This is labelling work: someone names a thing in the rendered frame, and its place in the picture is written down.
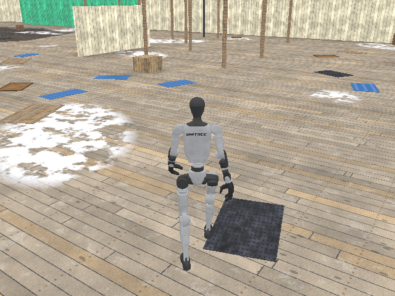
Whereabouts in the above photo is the right robot forearm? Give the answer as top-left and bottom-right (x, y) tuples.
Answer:
(219, 150), (232, 184)

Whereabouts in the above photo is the left robot upper arm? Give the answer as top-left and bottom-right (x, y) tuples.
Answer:
(170, 124), (185, 156)

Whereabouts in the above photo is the robot left hand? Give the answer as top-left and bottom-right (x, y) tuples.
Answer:
(168, 164), (183, 175)

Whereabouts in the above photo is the right robot upper arm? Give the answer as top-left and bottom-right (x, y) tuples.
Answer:
(210, 124), (225, 159)

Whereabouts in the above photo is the left robot thigh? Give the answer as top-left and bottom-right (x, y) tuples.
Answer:
(177, 173), (191, 227)

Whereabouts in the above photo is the robot right hand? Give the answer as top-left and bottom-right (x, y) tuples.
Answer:
(220, 182), (234, 202)

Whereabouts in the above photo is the left robot forearm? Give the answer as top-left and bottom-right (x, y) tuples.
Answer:
(168, 148), (177, 167)

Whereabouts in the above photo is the robot torso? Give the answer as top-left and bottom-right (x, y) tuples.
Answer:
(183, 121), (212, 185)

